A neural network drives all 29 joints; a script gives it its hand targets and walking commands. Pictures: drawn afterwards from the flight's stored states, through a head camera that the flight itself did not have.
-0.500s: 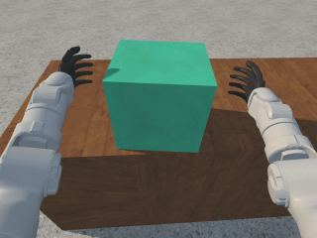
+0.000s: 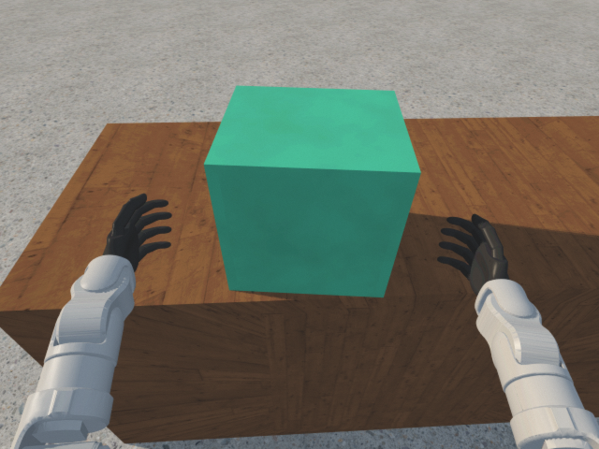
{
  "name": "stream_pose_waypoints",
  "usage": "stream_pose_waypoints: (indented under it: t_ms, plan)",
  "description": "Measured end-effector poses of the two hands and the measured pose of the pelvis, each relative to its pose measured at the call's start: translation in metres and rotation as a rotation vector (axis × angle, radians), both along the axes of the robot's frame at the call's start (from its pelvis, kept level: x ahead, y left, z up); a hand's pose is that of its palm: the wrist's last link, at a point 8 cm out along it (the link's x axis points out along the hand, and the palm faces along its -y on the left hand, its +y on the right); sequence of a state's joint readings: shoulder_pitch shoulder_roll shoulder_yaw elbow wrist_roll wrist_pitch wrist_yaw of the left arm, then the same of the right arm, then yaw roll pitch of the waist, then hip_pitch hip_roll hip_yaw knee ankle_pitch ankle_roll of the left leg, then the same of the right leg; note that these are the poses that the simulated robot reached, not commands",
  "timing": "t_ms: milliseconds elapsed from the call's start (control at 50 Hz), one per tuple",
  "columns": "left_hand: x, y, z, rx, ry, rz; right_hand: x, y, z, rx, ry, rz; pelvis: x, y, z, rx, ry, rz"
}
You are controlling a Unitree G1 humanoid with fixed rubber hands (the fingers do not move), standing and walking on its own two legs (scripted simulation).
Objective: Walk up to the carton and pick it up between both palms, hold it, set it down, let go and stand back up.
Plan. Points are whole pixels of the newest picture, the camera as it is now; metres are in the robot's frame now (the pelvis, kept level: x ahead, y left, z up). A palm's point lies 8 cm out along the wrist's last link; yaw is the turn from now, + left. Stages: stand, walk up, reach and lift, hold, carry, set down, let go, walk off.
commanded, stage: set down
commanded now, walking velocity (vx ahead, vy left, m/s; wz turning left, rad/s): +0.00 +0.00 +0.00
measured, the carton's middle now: (310, 192) +0.51 -0.01 +0.08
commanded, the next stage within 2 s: let go in 1.44 s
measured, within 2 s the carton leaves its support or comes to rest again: neither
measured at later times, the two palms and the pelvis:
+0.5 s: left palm (121, 315) +0.27 +0.25 +0.06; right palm (483, 324) +0.27 -0.23 +0.05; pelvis +0.02 +0.00 +0.00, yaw +0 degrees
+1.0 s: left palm (117, 372) +0.23 +0.25 +0.00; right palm (471, 374) +0.23 -0.22 -0.01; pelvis +0.03 +0.00 +0.00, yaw +0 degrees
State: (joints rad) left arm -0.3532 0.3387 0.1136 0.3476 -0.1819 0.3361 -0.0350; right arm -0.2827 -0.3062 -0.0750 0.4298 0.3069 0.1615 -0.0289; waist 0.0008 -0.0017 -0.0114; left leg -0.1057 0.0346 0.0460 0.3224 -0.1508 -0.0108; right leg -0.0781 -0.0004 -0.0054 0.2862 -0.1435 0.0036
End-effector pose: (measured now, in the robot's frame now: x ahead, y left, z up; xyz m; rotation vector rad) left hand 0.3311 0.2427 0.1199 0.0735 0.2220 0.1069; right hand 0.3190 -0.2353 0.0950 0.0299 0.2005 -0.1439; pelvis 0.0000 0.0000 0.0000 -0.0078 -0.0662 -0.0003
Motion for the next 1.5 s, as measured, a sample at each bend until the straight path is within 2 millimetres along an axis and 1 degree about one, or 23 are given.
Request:
stream_pose_waypoints:
  t_ms: [120,260,320,400,520,600,700,860,940,1020,1200,1360,1500]
  plan:
    - [-0.018,0.0,-0.013,-0.009,-0.008,0.002,-0.02,0.002,-0.011,-0.006,-0.01,-0.001,0.0,0.0,0.0,0.003,0.003,-0.004]
    - [-0.028,-0.004,-0.034,-0.021,0.021,-0.002,-0.028,0.003,-0.026,-0.008,0.029,0.0,0.001,-0.001,0.0,0.005,0.013,-0.01]
    - [-0.034,-0.005,-0.035,-0.024,-0.003,-0.008,-0.032,0.004,-0.026,-0.007,0.01,-0.001,0.005,-0.002,0.0,0.004,0.018,-0.009]
    - [-0.043,0.0,-0.036,-0.011,-0.023,0.002,-0.037,0.007,-0.027,0.002,-0.007,0.002,0.011,-0.002,0.0,0.004,0.008,-0.01]
    - [-0.06,0.002,-0.059,-0.019,0.05,0.005,-0.051,0.006,-0.048,-0.011,0.071,-0.003,0.017,-0.002,0.001,0.004,-0.005,-0.005]
    - [-0.073,-0.001,-0.066,-0.007,0.061,-0.004,-0.064,0.004,-0.056,-0.022,0.085,-0.008,0.022,-0.003,0.001,0.001,0.0,-0.005]
    - [-0.085,0.003,-0.079,-0.002,0.1,0.009,-0.077,0.004,-0.068,-0.032,0.127,-0.003,0.026,-0.003,0.001,0.002,0.002,-0.004]
    - [-0.094,0.007,-0.097,0.009,0.177,0.02,-0.085,0.012,-0.085,-0.03,0.193,0.024,0.031,-0.003,0.001,0.003,0.005,-0.006]
    - [-0.101,0.011,-0.109,0.004,0.232,0.034,-0.089,0.014,-0.096,-0.039,0.237,0.023,0.033,-0.003,0.001,0.003,0.006,-0.006]
    - [-0.106,0.009,-0.117,0.01,0.262,0.036,-0.091,0.017,-0.102,-0.053,0.257,0.034,0.036,-0.003,0.001,0.003,0.011,-0.006]
    - [-0.11,-0.001,-0.123,0.031,0.283,0.033,-0.096,0.015,-0.116,-0.049,0.273,0.029,0.039,-0.003,0.0,0.002,0.011,-0.006]
    - [-0.129,-0.004,-0.147,0.037,0.39,0.036,-0.107,0.011,-0.134,-0.081,0.343,0.046,0.035,-0.007,0.0,0.003,-0.006,-0.001]
    - [-0.137,-0.012,-0.161,0.06,0.423,0.021,-0.12,0.002,-0.145,-0.102,0.376,0.035,0.03,-0.012,-0.001,0.005,-0.003,-0.002]
